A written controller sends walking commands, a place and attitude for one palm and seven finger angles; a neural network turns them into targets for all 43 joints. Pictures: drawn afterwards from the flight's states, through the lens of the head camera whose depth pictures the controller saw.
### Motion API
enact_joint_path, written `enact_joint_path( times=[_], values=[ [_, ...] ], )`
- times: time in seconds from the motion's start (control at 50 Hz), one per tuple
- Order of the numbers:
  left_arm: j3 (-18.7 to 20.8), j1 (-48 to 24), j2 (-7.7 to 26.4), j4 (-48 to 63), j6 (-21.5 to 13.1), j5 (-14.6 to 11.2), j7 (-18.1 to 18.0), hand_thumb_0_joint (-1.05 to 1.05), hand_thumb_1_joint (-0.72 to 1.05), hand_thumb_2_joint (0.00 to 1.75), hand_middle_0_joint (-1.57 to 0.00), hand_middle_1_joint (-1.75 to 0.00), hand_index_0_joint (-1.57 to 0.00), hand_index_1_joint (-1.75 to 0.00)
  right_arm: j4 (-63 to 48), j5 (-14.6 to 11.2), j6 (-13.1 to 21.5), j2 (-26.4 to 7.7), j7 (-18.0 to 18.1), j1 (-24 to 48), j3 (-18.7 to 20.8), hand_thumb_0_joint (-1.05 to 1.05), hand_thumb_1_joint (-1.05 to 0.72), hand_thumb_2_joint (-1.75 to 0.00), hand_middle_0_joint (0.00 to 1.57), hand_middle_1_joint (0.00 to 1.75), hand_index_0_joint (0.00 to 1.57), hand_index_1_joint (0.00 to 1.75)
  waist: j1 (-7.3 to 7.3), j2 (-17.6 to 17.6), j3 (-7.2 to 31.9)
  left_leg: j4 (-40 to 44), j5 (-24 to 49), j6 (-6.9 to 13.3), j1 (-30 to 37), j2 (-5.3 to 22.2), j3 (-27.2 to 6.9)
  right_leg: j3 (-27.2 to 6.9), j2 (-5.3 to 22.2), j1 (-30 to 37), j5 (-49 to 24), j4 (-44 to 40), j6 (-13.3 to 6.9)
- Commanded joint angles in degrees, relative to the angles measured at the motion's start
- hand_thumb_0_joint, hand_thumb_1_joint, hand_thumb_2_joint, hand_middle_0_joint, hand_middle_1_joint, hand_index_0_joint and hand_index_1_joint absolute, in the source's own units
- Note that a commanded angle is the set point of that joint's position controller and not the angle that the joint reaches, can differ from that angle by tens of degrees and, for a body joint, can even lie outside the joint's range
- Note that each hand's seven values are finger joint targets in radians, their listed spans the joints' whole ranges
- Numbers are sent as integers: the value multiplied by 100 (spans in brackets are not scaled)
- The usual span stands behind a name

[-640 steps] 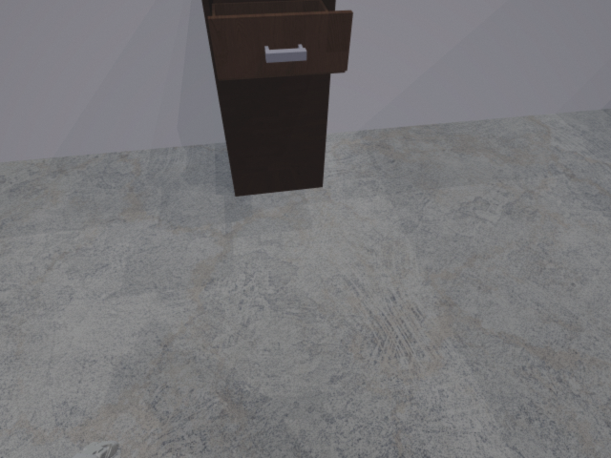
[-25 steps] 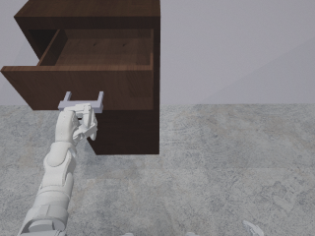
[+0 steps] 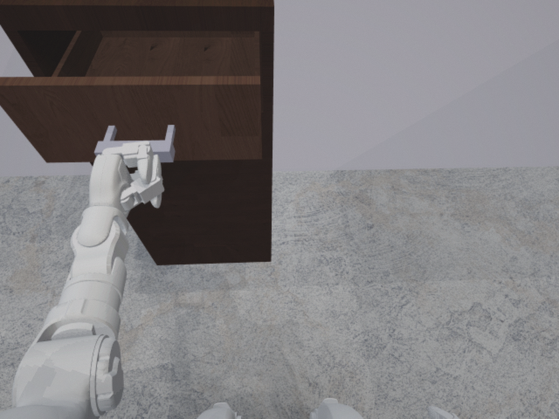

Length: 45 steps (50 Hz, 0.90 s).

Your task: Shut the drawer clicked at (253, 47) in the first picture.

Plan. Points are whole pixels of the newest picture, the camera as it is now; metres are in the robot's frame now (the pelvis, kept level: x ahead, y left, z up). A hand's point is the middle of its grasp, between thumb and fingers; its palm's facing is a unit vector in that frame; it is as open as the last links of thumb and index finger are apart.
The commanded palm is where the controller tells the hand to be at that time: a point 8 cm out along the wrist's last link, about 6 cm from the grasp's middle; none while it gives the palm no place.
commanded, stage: push the drawer shut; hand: left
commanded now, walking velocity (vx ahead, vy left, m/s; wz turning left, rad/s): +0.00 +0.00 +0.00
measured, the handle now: (138, 141) +0.51 +0.22 +0.08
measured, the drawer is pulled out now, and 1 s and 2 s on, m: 0.14 0.01 0.00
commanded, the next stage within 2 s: pull the fist back off the drawer in 1.48 s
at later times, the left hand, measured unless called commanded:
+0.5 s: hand (161, 148) +0.50 +0.18 +0.08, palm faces +0.02 -1.00 -0.01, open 2.9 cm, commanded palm +0.49 +0.23 +0.08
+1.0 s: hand (168, 121) +0.56 +0.18 +0.08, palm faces +0.04 -1.00 -0.01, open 3.1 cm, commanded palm +0.55 +0.22 +0.08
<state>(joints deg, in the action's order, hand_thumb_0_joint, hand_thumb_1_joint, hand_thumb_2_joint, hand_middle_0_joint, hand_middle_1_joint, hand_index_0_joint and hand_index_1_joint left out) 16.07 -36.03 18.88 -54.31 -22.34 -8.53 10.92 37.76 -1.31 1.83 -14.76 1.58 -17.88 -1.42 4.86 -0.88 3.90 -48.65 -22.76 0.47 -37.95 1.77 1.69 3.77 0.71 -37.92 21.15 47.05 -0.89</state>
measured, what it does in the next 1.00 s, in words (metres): stands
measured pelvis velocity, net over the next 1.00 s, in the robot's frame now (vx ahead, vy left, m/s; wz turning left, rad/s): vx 0.01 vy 0.02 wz -0.03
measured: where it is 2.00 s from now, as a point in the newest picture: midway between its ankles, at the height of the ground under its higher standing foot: outside the picture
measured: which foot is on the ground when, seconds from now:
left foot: down 0.00-1.00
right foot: down 0.00-1.00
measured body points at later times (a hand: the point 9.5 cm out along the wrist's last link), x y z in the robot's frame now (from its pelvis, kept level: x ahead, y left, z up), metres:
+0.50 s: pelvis +0.00 +0.01 -0.01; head +0.11 +0.02 +0.43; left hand +0.50 +0.23 +0.08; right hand +0.00 -0.26 -0.12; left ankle +0.01 +0.11 -0.70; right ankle +0.02 -0.11 -0.70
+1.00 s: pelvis +0.01 +0.02 -0.02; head +0.14 +0.03 +0.41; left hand +0.55 +0.23 +0.08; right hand -0.03 -0.25 -0.12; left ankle +0.01 +0.11 -0.70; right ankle +0.02 -0.11 -0.70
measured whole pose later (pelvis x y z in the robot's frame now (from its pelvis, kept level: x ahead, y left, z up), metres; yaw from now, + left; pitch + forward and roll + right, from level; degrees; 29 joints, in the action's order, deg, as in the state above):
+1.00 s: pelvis +0.01 +0.02 -0.02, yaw -2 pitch +22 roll -3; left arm 24.4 -60.6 31.4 -73.8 -20.5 -1.0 8.4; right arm 37.0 2.2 -3.0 -15.5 -0.5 -24.7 -2.5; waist 12.7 -1.9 5.1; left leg -55.1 -25.5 1.5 -51.4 3.0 1.5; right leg 3.7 -0.5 -50.0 21.8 50.1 0.1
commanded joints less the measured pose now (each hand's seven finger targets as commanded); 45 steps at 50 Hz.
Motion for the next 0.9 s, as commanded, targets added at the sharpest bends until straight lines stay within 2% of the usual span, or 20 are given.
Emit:
enact_joint_path(
  times=[0.0,0.08,0.1,0.14,0.18,0.2,0.26,0.28,0.4,0.42,0.48,0.5,0.54,0.6,0.64,0.7,0.72,0.74,0.84,0.88],
  values=[
    [365,-3031,1377,955,-432,-83,-61,0,90,90,-140,-160,-140,-160,-468,23,130,-875,17,-488,308,0,-90,-90,20,30,20,30,209,-130,2069,571,1007,84,782,-179,-234,-332,-153,856,-1222,-515,-16],
    [669,-3118,1775,703,-436,-38,-46,0,90,90,-140,-160,-140,-160,-460,50,65,-932,19,-618,319,0,-90,-90,20,30,20,30,211,-13,2212,485,1071,113,588,-177,-199,-381,-170,964,-1337,-469,1],
    [606,-3138,1683,669,-430,-34,-23,0,90,90,-140,-160,-140,-160,-477,42,51,-902,7,-620,310,0,-90,-90,20,30,20,30,229,-153,2226,479,1062,111,591,-184,-168,-397,-163,952,-1344,-486,7],
    [677,-3272,1807,505,-400,-27,5,0,90,90,-140,-160,-140,-160,-464,46,28,-930,9,-684,311,0,-90,-90,20,30,20,30,277,-11,2159,442,986,123,445,-170,-168,-407,-171,911,-1280,-495,18],
    [738,-3536,1964,406,-408,23,4,0,90,90,-140,-160,-140,-160,-423,60,-4,-959,19,-761,310,0,-90,-90,20,30,20,30,350,-91,2082,408,935,135,404,-156,-185,-400,-183,769,-1197,-480,12],
    [759,-3528,2018,387,-413,66,8,0,90,90,-140,-160,-140,-160,-447,65,-17,-961,13,-799,311,0,-90,-90,20,30,20,30,315,-246,2221,405,994,124,439,-163,-187,-403,-183,778,-1217,-443,8],
    [663,-3751,1941,259,-389,101,2,0,90,90,-140,-160,-140,-160,-435,82,-46,-969,-8,-883,309,0,-90,-90,20,30,20,30,416,-336,2242,353,987,129,462,-146,-206,-378,-198,582,-1130,-429,10],
    [777,-3753,2068,173,-392,108,-15,0,90,90,-140,-160,-140,-160,-411,101,-62,-994,-10,-957,317,0,-90,-90,20,30,20,30,426,-212,2252,311,1054,141,427,-135,-236,-366,-213,564,-1173,-399,5],
    [925,-4101,2349,81,-364,212,-30,0,90,90,-140,-160,-140,-160,-412,152,-153,-1041,-44,-1168,319,0,-90,-90,20,30,20,30,463,-409,2563,222,1351,125,569,-100,-287,-327,-241,435,-1304,-295,5],
    [761,-4130,2166,56,-360,231,-29,0,90,90,-140,-160,-140,-160,-419,145,-171,-1022,-57,-1157,323,0,-90,-90,20,30,20,30,505,-541,2536,213,1349,115,635,-101,-284,-322,-242,320,-1264,-313,2],
    [927,-4206,2378,-246,-299,261,-66,0,90,90,-140,-160,-140,-160,-376,181,-211,-1073,-64,-1291,309,0,-90,-90,20,30,20,30,560,-253,2397,170,1298,145,420,-86,-300,-316,-273,314,-1242,-323,3],
    [996,-4365,2538,-144,-304,297,-81,0,90,90,-140,-160,-140,-160,-384,185,-222,-1092,-61,-1305,311,0,-90,-90,20,30,20,30,590,-361,2495,153,1313,154,404,-85,-265,-353,-257,343,-1293,-323,25],
    [966,-4348,2482,-172,-303,338,-77,0,90,90,-140,-160,-140,-160,-405,194,-244,-1066,-72,-1356,313,0,-90,-90,20,30,20,30,545,-495,2619,128,1439,131,502,-84,-294,-321,-265,307,-1339,-269,3],
    [987,-4572,2542,-217,-297,387,-128,0,90,90,-140,-160,-140,-160,-372,227,-286,-1096,-87,-1449,314,0,-90,-90,20,30,20,30,650,-524,2646,81,1597,133,657,-52,-338,-280,-289,104,-1374,-247,11],
    [837,-4687,2386,-259,-283,413,-146,0,90,90,-140,-160,-140,-160,-364,237,-304,-1089,-103,-1467,307,0,-90,-90,20,30,20,30,710,-641,2580,70,1630,115,735,-34,-375,-243,-291,-89,-1302,-243,0],
    [971,-4873,2585,-346,-277,482,-219,0,90,90,-140,-160,-140,-160,-344,279,-332,-1127,-119,-1579,305,0,-90,-90,20,30,20,30,724,-627,2716,26,1730,114,740,-29,-416,-238,-299,-102,-1336,-202,4],
    [885,-4934,2489,-332,-269,485,-218,0,90,90,-140,-160,-140,-160,-329,278,-340,-1110,-124,-1576,311,0,-90,-90,20,30,20,30,784,-640,2709,-2,1787,122,768,-23,-398,-236,-300,-132,-1399,-216,12],
    [1065,-4907,2701,-360,-272,499,-239,0,90,90,-140,-160,-140,-160,-331,300,-351,-1132,-129,-1623,307,0,-90,-90,20,30,20,30,708,-660,2751,-5,1807,114,730,-26,-405,-234,-301,-61,-1408,-206,2],
    [861,-5246,2567,-513,-229,593,-292,0,90,90,-140,-160,-140,-160,-288,329,-403,-1136,-150,-1689,289,0,-90,-90,20,30,20,30,876,-826,2682,-54,1838,100,812,0,-468,-201,-309,-363,-1309,-204,3],
    [952,-5351,2693,-506,-235,619,-335,0,90,90,-140,-160,-140,-160,-277,359,-409,-1159,-156,-1755,282,0,-90,-90,20,30,20,30,890,-811,2776,-87,1926,117,815,-4,-479,-205,-316,-343,-1376,-191,-4]
  ],
)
